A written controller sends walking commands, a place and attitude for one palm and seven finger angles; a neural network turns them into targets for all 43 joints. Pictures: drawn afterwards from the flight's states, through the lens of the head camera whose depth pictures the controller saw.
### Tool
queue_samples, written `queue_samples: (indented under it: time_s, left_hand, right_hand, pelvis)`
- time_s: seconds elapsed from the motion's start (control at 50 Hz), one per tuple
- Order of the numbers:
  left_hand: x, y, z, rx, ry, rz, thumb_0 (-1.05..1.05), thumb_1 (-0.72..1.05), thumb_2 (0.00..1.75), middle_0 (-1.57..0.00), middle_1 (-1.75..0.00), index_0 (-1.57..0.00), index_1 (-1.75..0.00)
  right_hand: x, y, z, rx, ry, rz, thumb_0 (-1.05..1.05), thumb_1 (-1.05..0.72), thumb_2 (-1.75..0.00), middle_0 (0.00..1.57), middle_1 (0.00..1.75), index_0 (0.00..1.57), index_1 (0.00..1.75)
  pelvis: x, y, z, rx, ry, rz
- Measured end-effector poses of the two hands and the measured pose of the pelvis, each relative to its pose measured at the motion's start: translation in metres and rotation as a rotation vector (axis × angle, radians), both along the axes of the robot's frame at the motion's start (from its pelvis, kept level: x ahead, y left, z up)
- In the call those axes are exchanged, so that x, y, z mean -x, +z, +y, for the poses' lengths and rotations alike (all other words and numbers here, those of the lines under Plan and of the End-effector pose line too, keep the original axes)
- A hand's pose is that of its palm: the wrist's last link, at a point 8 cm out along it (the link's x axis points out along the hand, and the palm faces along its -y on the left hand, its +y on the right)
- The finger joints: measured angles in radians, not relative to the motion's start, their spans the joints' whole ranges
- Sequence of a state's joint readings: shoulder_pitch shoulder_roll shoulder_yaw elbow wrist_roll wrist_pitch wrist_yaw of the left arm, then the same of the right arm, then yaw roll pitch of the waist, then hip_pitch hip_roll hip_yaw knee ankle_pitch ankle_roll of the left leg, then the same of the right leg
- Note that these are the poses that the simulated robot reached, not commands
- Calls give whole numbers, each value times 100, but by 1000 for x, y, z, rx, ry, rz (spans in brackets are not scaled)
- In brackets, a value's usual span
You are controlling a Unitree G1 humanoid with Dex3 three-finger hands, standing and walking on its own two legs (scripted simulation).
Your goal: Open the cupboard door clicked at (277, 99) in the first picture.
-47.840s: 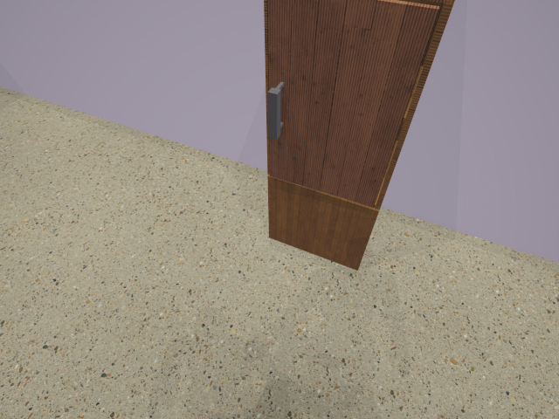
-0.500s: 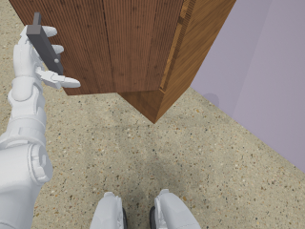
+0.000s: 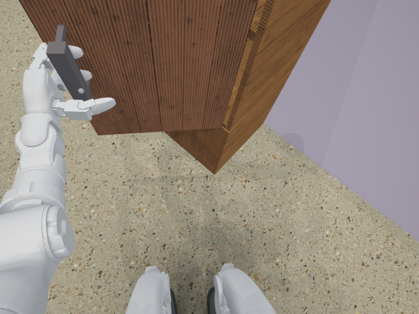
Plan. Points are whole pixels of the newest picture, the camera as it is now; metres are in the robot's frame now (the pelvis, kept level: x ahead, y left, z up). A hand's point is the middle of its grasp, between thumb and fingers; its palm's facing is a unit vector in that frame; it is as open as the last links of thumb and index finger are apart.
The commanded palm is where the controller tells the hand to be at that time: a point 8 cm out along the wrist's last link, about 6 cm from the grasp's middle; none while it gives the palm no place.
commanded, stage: close the thumb around the handle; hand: left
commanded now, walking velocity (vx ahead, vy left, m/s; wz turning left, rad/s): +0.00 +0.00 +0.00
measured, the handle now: (74, 69) +0.57 +0.21 +0.05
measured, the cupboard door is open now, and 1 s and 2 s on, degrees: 49 66 96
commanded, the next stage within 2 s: pull the door open along its arc in 0.40 s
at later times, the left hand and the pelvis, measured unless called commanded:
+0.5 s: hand (84, 91) +0.51 +0.19 +0.06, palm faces +0.08 -1.00 -0.02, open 6.1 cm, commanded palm +0.49 +0.22 +0.05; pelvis +0.00 +0.00 +0.00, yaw +0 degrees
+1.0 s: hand (98, 139) +0.41 +0.16 +0.06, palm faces +0.01 -1.00 -0.01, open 6.6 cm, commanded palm +0.36 +0.22 +0.05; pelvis +0.02 +0.00 +0.03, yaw -1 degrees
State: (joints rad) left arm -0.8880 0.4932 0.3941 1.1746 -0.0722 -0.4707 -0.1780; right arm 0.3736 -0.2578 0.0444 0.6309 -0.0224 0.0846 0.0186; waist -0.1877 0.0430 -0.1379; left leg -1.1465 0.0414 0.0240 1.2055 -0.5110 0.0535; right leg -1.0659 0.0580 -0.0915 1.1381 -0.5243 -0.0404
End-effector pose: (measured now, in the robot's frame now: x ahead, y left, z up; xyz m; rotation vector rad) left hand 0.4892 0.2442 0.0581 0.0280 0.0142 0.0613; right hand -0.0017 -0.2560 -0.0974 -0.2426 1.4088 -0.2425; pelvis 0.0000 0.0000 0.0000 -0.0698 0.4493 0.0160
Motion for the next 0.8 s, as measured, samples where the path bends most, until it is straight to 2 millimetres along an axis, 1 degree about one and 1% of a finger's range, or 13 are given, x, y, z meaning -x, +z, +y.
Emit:
queue_samples:
  time_s: [0.08,0.24,0.3,0.52,0.64,0.72,0.8]
  left_hand:
    - [2,-1,-2,-1,-12,11,-1,9,55,-34,-126,-34,-127]
    - [-1,-1,-3,10,5,1,0,53,74,-37,-131,-37,-131]
    - [-1,-1,-3,6,5,1,0,65,79,-38,-132,-37,-133]
    - [0,-1,-6,8,19,3,1,67,79,-34,-134,-33,-135]
    - [2,-1,-6,6,16,3,1,68,78,-34,-135,-32,-135]
    - [10,-1,-7,7,14,4,1,68,75,-34,-135,-32,-135]
    - [25,-1,-10,9,8,4,1,68,72,-33,-134,-32,-135]
  right_hand:
    - [-1,-1,1,-4,8,6,0,-90,-90,20,30,20,30]
    - [-2,-1,0,7,10,0,0,-90,-90,20,30,20,30]
    - [0,-1,0,6,8,3,0,-90,-90,20,30,20,30]
    - [5,-1,2,-6,3,25,0,-90,-90,20,30,20,30]
    - [3,0,0,-7,-9,18,0,-90,-90,20,30,20,30]
    - [-2,2,0,-17,-18,2,0,-90,-90,20,30,20,30]
    - [-15,5,1,-35,-23,-29,0,-90,-90,20,30,20,30]
  pelvis:
    - [0,0,1,1,5,-3]
    - [1,-1,1,3,6,2]
    - [1,-1,2,2,5,3]
    - [0,1,0,0,7,0]
    - [-2,2,-1,-3,0,-1]
    - [-6,5,-1,-9,-8,-9]
    - [-11,11,-1,-16,-15,-25]
